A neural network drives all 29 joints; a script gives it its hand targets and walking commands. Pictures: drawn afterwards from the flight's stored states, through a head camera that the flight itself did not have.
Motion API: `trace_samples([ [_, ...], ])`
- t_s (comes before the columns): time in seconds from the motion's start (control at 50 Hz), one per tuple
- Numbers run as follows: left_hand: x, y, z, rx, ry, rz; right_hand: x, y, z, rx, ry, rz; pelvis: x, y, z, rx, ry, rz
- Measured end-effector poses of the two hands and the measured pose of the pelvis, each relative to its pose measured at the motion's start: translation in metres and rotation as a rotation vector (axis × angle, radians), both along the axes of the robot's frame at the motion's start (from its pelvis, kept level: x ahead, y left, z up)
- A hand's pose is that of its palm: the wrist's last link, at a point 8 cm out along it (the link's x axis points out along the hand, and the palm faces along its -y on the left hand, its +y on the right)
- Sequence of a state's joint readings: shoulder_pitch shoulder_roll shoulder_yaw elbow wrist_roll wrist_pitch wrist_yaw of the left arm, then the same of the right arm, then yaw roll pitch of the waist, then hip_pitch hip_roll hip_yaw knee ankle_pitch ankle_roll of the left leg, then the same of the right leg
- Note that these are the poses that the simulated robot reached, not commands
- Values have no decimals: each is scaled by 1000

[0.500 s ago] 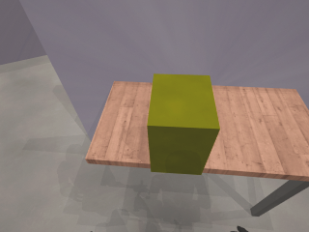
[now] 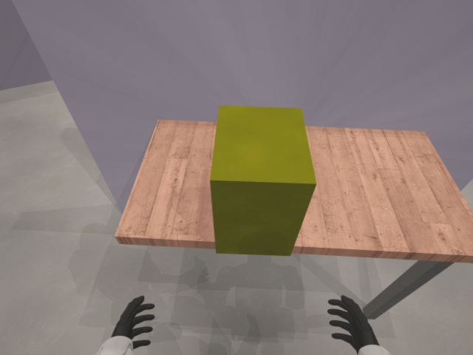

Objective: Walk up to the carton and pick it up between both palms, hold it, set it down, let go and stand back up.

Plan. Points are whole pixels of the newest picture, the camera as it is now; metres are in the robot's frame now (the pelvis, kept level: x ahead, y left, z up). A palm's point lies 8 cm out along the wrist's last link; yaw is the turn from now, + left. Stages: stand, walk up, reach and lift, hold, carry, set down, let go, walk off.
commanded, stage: reach and lift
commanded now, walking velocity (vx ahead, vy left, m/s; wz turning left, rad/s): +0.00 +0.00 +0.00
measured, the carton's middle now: (256, 184) +0.44 +0.00 +0.00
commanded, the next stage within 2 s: none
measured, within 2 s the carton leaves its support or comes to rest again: neither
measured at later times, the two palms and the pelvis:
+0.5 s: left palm (114, 327) +0.17 +0.24 -0.07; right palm (362, 320) +0.19 -0.19 -0.06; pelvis +0.01 +0.01 +0.00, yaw +0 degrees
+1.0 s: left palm (128, 288) +0.23 +0.23 -0.05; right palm (359, 289) +0.24 -0.19 -0.04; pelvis +0.02 +0.02 +0.00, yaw +0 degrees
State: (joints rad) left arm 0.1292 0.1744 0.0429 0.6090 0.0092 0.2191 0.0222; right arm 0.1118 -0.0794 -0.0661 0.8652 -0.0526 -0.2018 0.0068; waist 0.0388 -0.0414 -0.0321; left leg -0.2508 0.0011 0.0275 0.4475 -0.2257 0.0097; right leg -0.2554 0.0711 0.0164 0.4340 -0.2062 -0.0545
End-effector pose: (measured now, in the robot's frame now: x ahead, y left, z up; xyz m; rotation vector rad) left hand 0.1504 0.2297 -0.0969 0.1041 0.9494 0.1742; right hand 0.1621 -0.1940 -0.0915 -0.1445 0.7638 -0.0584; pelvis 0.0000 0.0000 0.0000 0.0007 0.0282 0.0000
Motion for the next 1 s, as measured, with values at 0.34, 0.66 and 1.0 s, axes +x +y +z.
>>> trace_samples([
  [0.34, 7, 15, 25, 10, -204, -28, 17, 5, 23, 19, -144, -32, 9, 9, 2, -9, -17, 8],
  [0.66, 39, 7, 32, -8, -416, -28, 45, 6, 31, 45, -265, -27, 20, 17, -1, -17, 22, 4],
  [1.0, 75, -1, 48, -28, -640, -20, 76, 6, 51, 84, -449, -39, 25, 17, -4, -14, 64, -3],
])
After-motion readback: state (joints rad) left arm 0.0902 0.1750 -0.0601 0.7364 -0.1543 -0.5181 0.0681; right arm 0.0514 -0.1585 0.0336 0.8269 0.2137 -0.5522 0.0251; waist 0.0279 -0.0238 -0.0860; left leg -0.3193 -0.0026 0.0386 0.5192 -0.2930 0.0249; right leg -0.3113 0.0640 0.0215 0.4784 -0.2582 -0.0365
